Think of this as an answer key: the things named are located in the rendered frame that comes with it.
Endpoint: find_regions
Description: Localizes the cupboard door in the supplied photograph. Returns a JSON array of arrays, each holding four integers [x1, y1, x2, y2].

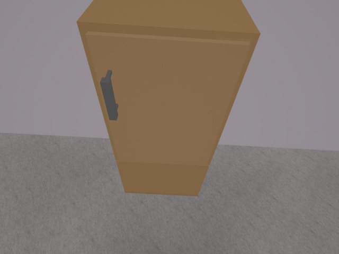
[[86, 31, 251, 166]]

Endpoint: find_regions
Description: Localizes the handle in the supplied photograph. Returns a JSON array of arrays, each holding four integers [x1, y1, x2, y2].
[[100, 70, 118, 120]]

